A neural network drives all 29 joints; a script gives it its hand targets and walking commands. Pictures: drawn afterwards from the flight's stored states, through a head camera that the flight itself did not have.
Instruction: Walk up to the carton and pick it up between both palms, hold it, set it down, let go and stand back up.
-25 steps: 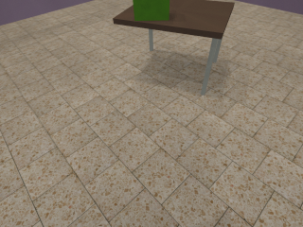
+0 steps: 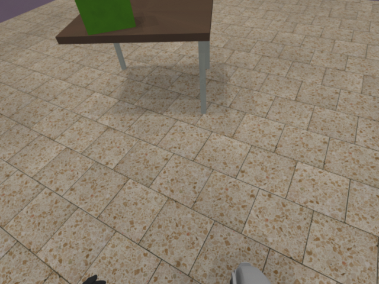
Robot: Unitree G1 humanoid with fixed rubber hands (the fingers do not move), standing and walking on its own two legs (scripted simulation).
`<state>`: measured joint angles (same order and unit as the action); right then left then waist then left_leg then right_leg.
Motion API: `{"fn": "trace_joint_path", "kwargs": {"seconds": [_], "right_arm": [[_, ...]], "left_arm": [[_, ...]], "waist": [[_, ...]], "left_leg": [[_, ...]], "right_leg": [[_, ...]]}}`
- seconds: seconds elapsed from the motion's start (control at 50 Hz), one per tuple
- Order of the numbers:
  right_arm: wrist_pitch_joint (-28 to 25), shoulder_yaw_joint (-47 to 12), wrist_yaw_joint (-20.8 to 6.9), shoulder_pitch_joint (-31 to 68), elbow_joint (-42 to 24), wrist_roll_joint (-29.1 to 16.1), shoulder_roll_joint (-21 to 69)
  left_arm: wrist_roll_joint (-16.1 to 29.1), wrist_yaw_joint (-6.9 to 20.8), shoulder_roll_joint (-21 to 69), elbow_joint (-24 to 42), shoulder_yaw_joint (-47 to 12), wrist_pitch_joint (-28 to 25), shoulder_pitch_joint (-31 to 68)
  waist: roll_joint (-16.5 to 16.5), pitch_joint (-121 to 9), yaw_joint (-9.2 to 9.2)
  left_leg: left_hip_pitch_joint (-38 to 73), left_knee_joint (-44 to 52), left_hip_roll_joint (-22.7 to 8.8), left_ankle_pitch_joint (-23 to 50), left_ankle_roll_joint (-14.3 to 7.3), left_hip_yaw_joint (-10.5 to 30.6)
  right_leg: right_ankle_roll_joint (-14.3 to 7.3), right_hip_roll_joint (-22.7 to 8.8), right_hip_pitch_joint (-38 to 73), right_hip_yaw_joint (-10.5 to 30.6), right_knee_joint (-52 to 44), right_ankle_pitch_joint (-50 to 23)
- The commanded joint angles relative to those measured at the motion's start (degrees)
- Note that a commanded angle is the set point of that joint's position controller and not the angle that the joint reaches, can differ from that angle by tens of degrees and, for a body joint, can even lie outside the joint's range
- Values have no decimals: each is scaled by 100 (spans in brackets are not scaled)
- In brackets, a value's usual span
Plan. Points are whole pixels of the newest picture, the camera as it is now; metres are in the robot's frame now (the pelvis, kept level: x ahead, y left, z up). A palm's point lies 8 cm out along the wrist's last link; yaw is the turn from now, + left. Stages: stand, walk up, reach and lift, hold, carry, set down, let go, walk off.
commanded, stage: walk up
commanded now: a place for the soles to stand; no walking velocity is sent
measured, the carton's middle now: (105, 3) +1.64 +0.45 +0.02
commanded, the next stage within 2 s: none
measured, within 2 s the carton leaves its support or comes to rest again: neither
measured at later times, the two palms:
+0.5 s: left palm (54, 235) +0.30 +0.37 -0.10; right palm (268, 196) +0.35 -0.19 -0.09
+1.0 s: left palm (104, 119) +0.69 +0.31 -0.08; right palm (240, 196) +0.38 -0.13 -0.14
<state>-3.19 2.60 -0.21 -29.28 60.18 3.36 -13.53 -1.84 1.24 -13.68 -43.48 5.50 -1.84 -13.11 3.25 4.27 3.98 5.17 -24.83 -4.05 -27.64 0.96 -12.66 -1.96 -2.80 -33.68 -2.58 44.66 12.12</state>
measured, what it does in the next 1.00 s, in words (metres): walks ahead: right foot, then left foot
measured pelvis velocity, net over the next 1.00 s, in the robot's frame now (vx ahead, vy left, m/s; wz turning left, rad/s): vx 0.48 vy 0.11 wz -0.18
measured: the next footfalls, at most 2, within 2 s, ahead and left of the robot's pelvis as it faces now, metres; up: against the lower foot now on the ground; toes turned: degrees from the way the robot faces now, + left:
right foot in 0.06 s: +0.20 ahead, -0.12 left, +0.00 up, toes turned -6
left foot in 0.52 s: +0.41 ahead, +0.22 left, +0.00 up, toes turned -1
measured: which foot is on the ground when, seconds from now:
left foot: down 0.00-0.08, up 0.10-0.50, down 0.52-0.98, up 1.00-1.00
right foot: up 0.00-0.04, down 0.06-0.52, up 0.54-0.96, down 0.98-1.00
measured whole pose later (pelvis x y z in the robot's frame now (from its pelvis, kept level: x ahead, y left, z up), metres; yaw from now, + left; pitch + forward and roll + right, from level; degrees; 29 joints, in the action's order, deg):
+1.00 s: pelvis +0.48 +0.11 -0.01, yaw -11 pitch -1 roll +0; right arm 0.7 1.1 -1.8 -30.5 44.2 3.0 -16.4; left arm -2.8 -1.1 -11.5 -33.0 1.8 -2.5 -11.4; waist 3.4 3.2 4.3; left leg -7.6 -44.9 -2.0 -29.9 -1.5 -7.4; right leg -4.2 2.3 -25.7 -4.9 37.6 11.5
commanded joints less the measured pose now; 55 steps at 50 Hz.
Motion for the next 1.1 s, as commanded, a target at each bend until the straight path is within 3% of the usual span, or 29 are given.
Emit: {"fn": "trace_joint_path", "kwargs": {"seconds": [0.0, 0.02, 0.04, 0.06, 0.08, 0.14, 0.16, 0.22, 0.28, 0.38, 0.44, 0.48, 0.5, 0.52, 0.54, 0.56, 0.6, 0.62, 0.68, 0.74, 0.84, 0.9, 0.92, 0.94, 0.96, 0.98, 1.02, 1.06, 1.08], "right_arm": [[29, 185, -62, -43, -589, -75, -925], [90, 138, -86, -157, -681, -56, -860], [141, -6, -93, -365, -987, -74, -366], [174, 44, -96, -310, -1359, -34, -418], [226, 241, -149, 377, -1568, -155, -792], [150, 114, -200, 746, -1929, -179, -615], [152, 148, -237, 507, -1924, -142, -683], [239, 131, -410, 433, -2062, -47, -533], [271, 43, -547, 866, -2350, -71, -485], [249, 162, -569, 1182, -2525, -93, -679], [208, 341, -461, 731, -2431, -46, -929], [123, 495, -300, -410, -2110, -2, -1344], [30, 517, -174, -938, -2085, 16, -1803], [37, 426, -143, -553, -2181, -85, -2205], [54, 412, -134, 13, -2203, -251, -2174], [64, 322, -132, 323, -2239, -308, -1777], [14, 178, -69, 926, -2296, -208, -1251], [-38, 96, -82, 788, -2216, -209, -1147], [-69, 65, -120, 430, -2089, -7, -1079], [-26, 139, -122, 163, -2040, -13, -1247], [192, 119, -138, -432, -1874, -25, -1155], [297, 103, -109, -136, -1975, -19, -1262], [281, 39, -122, -133, -2069, -35, -1116], [272, -27, -138, -96, -2233, -56, -903], [316, -24, -128, -234, -2519, -45, -803], [419, 82, -147, -36, -2558, 40, -1153], [437, 144, -230, 493, -2640, -8, -1117], [436, 116, -310, 330, -2512, -18, -873], [452, 111, -351, 200, -2488, 8, -786]], "left_arm": [[-94, -118, -301, 154, 105, -170, -1442], [-135, -195, -644, 18, 198, -208, -2239], [-165, -308, -1252, 76, 351, -209, -2769], [-120, -430, -1543, 312, 403, -157, -2281], [38, -504, -1635, 356, 355, -142, -1979], [-84, -482, -1153, 459, 122, -298, -954], [-91, -434, -992, 475, 39, -348, -715], [-19, -310, -940, 392, 2, -480, -578], [24, -240, -1043, 433, 55, -453, -498], [-46, -202, -1308, 603, 159, -435, -395], [-150, -204, -1260, 728, 181, -357, -562], [-179, -176, -818, 899, 53, -263, -981], [-174, -101, -291, 1113, -94, -254, -879], [35, -110, -249, 1421, -147, -220, -1207], [1, -141, -419, 1425, -118, -174, -1196], [-52, -160, -610, 1412, -86, -145, -980], [-92, -146, -845, 1256, -56, -143, -776], [-93, -127, -826, 1148, -55, -117, -714], [2, -95, -541, 1260, -133, -86, -581], [54, -102, -379, 1506, -225, -88, 50], [45, -151, -286, 1512, -210, -56, 357], [-15, -282, -418, 1308, -74, -113, -405], [-112, -319, -675, 1147, 11, -166, -979], [-222, -372, -1166, 1164, 198, -191, -1732], [-189, -436, -1587, 1102, 302, -137, -2095], [-31, -520, -1510, 997, 235, -105, -1856], [6, -570, -1229, 1158, 86, -174, -1067], [46, -479, -862, 1057, -114, -316, -605], [-9, -434, -793, 997, -131, -372, -544]], "waist": [[-292, -601, -890], [-466, -1094, -1206], [-1210, -1737, -1230], [-658, -1462, -888], [-105, -1310, -1020], [-397, -194, -583], [-314, -131, -334], [-658, 421, -129], [-1307, 619, -157], [-1482, 191, -108], [-764, -235, 155], [654, -838, 555], [1889, -617, 865], [2069, -523, 412], [1830, -209, 115], [1221, 150, -40], [362, 496, -240], [205, 634, -244], [357, 222, -282], [380, 119, -152], [369, -33, 104], [-67, -284, -382], [-576, -629, -686], [-1077, -1164, -1085], [-1171, -1175, -986], [-594, -1001, -896], [-242, -453, -666], [-500, 118, -208], [-858, 134, -137]], "left_leg": [[-1656, -1769, -707, 3605, -847, -14], [-2463, -3232, -366, 2852, -731, -16], [-3624, -5024, 21, 512, -510, 277], [-4248, -5688, 157, -296, -363, 1233], [-4621, -6184, 101, 186, -223, 1540], [-4430, -5461, -340, 619, -256, 1550], [-4106, -5097, -360, 622, -233, 1580], [-3754, -4099, -444, 1034, -103, 1346], [-3604, -3002, -404, 1860, -8, 1154], [-2718, -2098, -429, 2117, -36, 1004], [-1326, -1464, -289, 1551, -120, 757], [9, -981, -208, 343, -291, 1367], [-142, -267, -941, -888, -335, 2846], [-372, 1272, -1698, -1458, -825, 5000], [-795, 1749, -2093, -1898, -1208, 5849], [-1112, 1478, -1959, -1503, -1136, 5344], [-1683, 924, -1493, 716, -882, 3386], [-2092, 762, -1356, 1785, -734, 2745], [-1982, 637, -932, 3127, -921, 1711], [-1513, 636, -781, 3749, -926, 1302], [-1136, 356, -810, 2798, -902, 1330], [-1480, -735, -714, 2375, -808, 1107], [-2223, -1738, -565, 2437, -670, 1007], [-3347, -3763, -109, 1698, -356, 782], [-4444, -5101, 519, -616, -67, 999], [-4857, -5552, 249, -278, -32, 1524], [-4855, -5738, 68, 397, 18, 1673], [-4217, -4888, -120, 1025, -28, 1695], [-4041, -4891, -43, 1084, -7, 1543]], "right_leg": [[-174, 765, 3016, -779, -919, -375], [-417, 411, 4084, -26, -893, 276], [-1114, -1431, 4791, 2994, -1495, 2223], [-1380, -2309, 4603, 5084, -2565, 2660], [-1620, -2359, 4402, 5195, -3055, 3084], [-1404, -1785, 2643, 2953, -2869, 1145], [-1227, -1445, 2141, 2457, -2903, 1065], [-1133, -1082, 986, 1527, -3254, 1476], [-988, -765, 693, 956, -3404, 1791], [-767, -767, 996, 690, -3289, 1833], [-725, -826, 1086, 573, -1794, 1543], [-446, -351, 444, 343, 1329, 1452], [-243, 377, -616, 456, 3151, 2386], [-212, 661, -1038, 1128, 3261, 2367], [-177, 385, -1252, 1242, 3735, 2184], [-70, 108, -1292, 1202, 3714, 1783], [-6, -152, -741, 1071, 3138, 1080], [-11, -112, -404, 990, 2783, 825], [72, 123, 86, 602, 1879, 510], [100, 134, 95, 151, 525, 32], [-47, 326, 719, -257, -636, -442], [-131, 543, 1968, -288, -1407, -415], [-346, 269, 2954, 153, -1254, -150], [-965, -1124, 3909, 2406, -1487, 1503], [-1574, -2507, 4334, 5081, -2467, 1987], [-1645, -2544, 4361, 5187, -2822, 2292], [-1406, -2106, 3289, 3787, -2834, 1305], [-768, -1300, 2045, 2186, -2930, 382], [-821, -1112, 1794, 1856, -2972, 323]]}}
